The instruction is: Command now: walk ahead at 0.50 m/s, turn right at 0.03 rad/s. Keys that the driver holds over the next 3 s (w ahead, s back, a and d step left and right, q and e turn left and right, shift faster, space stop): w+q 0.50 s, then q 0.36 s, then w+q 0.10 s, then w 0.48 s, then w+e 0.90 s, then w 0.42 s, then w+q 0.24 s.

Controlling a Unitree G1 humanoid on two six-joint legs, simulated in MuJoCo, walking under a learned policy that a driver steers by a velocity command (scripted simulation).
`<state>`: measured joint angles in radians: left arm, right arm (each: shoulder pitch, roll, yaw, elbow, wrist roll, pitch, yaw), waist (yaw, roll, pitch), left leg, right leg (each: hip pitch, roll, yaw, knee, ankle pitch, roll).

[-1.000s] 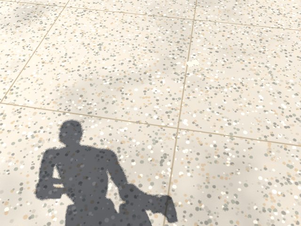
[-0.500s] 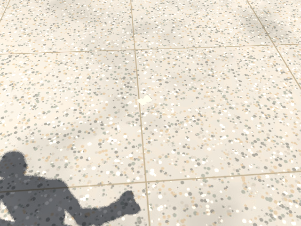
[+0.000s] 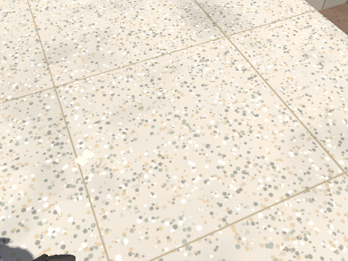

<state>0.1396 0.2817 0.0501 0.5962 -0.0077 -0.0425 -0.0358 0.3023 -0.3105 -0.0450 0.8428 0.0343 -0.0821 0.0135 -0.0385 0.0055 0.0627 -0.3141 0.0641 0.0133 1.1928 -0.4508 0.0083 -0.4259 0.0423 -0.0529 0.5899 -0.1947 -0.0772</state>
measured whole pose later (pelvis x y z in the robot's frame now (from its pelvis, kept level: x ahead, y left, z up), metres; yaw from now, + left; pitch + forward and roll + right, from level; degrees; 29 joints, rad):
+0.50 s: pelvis +0.28 +0.08 -0.01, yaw +14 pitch +2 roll -1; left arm 0.30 0.29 0.07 0.79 -0.01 -0.06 0.01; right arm 0.12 -0.30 -0.06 0.69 0.02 -0.05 0.05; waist 0.02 0.01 0.06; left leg -0.51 -0.05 0.03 0.65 -0.17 0.10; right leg -0.15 -0.04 -0.07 1.00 -0.50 0.02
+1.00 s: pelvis +0.50 +0.11 +0.01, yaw +33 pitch +2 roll +0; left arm 0.14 0.26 0.05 0.68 0.01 -0.05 0.01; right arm 0.22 -0.32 -0.07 0.68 0.02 0.03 -0.02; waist -0.02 0.03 0.01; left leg -0.43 -0.08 -0.10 1.09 -0.50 -0.01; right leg -0.41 0.03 0.01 0.51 -0.15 -0.03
